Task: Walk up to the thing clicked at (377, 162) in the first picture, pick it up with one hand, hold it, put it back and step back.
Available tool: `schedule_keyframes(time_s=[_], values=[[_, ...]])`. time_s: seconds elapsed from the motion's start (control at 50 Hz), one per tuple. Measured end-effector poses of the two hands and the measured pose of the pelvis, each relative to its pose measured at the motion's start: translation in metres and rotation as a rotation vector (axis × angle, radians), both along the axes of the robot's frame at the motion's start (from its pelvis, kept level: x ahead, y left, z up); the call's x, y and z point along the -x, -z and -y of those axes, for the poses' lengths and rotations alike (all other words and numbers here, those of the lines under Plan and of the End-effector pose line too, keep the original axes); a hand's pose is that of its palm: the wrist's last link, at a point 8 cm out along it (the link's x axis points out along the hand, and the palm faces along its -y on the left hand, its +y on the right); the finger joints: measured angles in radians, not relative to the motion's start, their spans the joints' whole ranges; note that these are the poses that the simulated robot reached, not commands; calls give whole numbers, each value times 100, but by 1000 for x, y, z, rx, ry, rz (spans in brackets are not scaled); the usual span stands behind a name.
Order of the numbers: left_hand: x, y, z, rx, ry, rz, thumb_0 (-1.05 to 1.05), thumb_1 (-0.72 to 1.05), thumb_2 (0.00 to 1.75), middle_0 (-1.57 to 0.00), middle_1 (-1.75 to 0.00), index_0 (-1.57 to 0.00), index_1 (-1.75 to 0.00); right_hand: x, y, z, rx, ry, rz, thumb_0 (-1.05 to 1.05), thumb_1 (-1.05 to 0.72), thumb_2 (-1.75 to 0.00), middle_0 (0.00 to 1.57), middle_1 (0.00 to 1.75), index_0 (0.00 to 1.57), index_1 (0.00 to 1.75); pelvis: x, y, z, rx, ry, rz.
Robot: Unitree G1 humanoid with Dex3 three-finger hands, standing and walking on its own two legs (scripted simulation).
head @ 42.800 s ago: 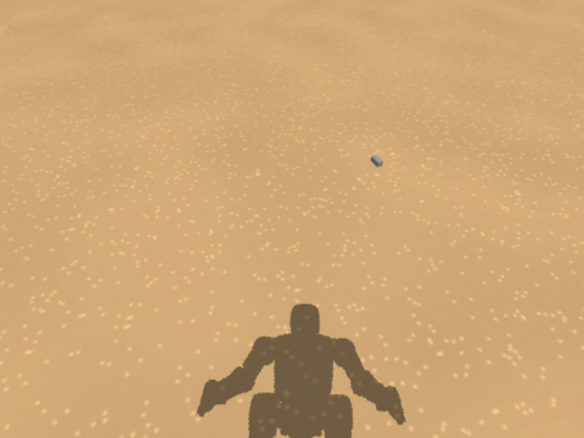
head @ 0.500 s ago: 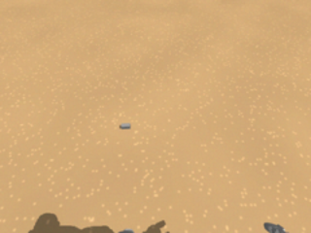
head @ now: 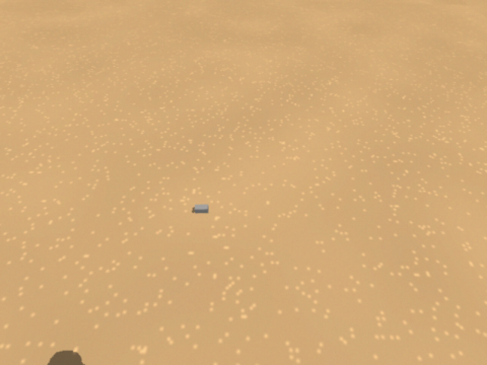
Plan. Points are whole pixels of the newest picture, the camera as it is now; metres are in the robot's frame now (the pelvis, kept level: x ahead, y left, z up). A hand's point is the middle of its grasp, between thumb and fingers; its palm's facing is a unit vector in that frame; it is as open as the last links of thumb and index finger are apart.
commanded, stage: step back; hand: left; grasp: from above
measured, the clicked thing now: (201, 208) +1.02 +0.24 -0.75
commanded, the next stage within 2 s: stand in 0.58 s
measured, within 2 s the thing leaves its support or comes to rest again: neither
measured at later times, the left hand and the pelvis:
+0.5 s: hand out of the picture +0.11 +0.28 -0.15, palm faces +0.03 -0.93 -0.36, open 7.4 cm; pelvis +0.05 +0.01 +0.00, yaw +1 degrees
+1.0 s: hand out of the picture +0.12 +0.27 -0.14, palm faces -0.02 -0.95 -0.32, open 7.4 cm; pelvis +0.04 +0.02 +0.02, yaw +1 degrees
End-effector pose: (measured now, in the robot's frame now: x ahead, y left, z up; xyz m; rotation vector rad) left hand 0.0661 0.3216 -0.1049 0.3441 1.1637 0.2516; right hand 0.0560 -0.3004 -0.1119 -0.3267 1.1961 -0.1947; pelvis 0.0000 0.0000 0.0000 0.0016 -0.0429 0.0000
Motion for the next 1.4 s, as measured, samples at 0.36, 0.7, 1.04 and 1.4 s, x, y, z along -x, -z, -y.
schedule_keyframes(time_s=[0.36, 0.7, 1.04, 1.4], values=[[-22, 14, -8, 34, -63, -41, 0, 90, 90, -20, -30, -20, -30, -80, -2, -20, 25, -66, 30, 1, -91, -90, 21, 30, 21, 30, -37, 2, -16, -3, -33, -1], [-58, -1, 6, 48, -8, -15, 0, 91, 90, -20, -30, -20, -30, -114, -12, -32, -31, -44, 77, 1, -91, -90, 21, 30, 21, 30, -48, -12, -15, 5, -16, 6], [-46, -1, 10, 70, 16, -51, 0, 91, 90, -20, -30, -20, -30, -56, -13, -21, -11, 19, -31, 1, -91, -90, 21, 30, 21, 30, -38, -19, -16, 3, -11, 5], [-29, -2, 9, 58, -1, -97, 0, 91, 90, -20, -30, -20, -30, -49, -8, -22, -23, 11, -56, 1, -91, -90, 21, 30, 21, 30, -40, -19, -14, 1, -12, -5]])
